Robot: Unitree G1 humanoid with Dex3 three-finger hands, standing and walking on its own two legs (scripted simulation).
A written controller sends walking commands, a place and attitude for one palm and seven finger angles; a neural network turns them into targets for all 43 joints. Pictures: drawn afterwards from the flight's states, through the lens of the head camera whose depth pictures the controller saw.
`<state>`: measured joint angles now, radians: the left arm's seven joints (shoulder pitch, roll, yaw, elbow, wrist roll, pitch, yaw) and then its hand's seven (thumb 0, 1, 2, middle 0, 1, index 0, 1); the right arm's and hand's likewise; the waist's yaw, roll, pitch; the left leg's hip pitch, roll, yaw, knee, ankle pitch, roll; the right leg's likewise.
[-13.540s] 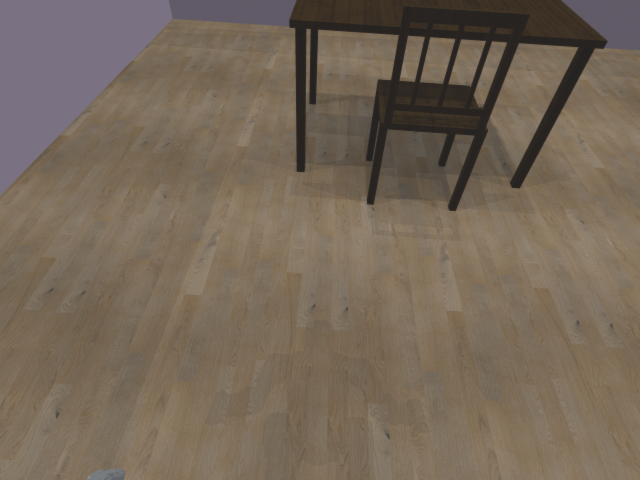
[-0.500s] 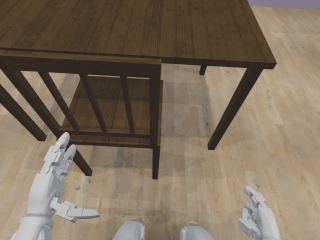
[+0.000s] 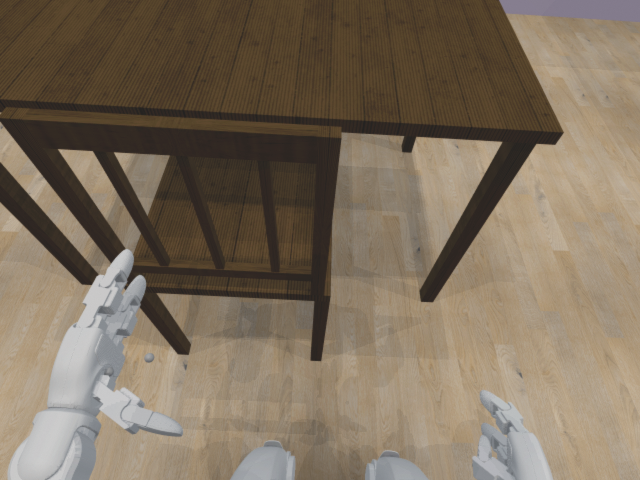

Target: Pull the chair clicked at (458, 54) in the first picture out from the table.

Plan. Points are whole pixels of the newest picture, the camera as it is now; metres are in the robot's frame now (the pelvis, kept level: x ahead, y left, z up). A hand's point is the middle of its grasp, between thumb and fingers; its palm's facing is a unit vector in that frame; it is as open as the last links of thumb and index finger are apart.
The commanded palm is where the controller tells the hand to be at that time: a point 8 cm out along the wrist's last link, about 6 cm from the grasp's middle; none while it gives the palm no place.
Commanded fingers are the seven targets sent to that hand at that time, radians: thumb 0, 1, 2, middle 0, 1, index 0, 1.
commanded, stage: raise the hand toward the chair's back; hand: left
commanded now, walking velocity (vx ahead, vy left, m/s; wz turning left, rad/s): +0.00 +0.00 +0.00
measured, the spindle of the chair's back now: (205, 219) +0.48 +0.21 -0.03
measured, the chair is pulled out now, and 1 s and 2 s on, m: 0.00 0.00 0.00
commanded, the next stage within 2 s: aim the fingers beside a spindle in 0.38 s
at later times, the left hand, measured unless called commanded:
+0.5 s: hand (162, 365) +0.24 +0.19 +0.04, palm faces +0.02 -1.00 -0.05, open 16.9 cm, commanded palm +0.22 +0.25 +0.04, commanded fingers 0.00 -0.50 0.30 -0.06 -0.08 -0.06 -0.08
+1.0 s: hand (212, 338) +0.27 +0.15 +0.02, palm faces -0.01 -1.00 -0.03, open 16.9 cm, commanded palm +0.26 +0.20 +0.02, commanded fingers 0.00 -0.50 0.30 -0.06 -0.08 -0.06 -0.08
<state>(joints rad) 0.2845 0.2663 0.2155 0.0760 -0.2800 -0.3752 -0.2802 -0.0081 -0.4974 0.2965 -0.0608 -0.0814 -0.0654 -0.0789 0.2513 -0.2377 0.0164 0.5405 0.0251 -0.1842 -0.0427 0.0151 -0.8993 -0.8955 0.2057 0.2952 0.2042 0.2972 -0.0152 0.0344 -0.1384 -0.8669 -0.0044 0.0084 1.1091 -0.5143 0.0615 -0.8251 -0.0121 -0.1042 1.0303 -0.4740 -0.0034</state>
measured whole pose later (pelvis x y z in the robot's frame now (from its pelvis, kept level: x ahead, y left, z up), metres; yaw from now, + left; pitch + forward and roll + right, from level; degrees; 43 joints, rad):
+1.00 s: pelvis +0.00 -0.03 -0.01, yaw +0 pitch +18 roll -2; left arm 0.16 0.22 0.15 0.19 -0.24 -0.43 -0.21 -0.01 -0.50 0.30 -0.06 -0.08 -0.07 -0.08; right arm 0.24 -0.25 0.01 0.55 0.01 -0.16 -0.02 0.01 -0.90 -0.90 0.20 0.29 0.20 0.30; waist -0.03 0.03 -0.15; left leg -0.94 0.01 0.01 1.16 -0.53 0.03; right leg -0.92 0.00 -0.11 1.11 -0.51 -0.04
